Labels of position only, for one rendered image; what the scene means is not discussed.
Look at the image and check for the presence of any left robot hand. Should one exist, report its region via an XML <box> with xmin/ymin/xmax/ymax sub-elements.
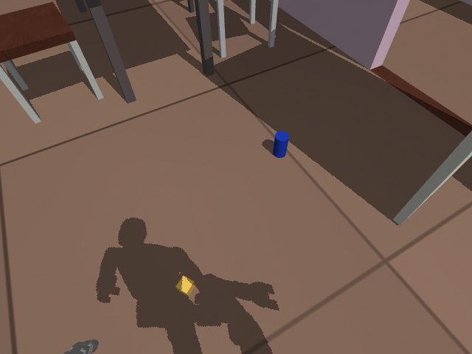
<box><xmin>64</xmin><ymin>339</ymin><xmax>99</xmax><ymax>354</ymax></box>

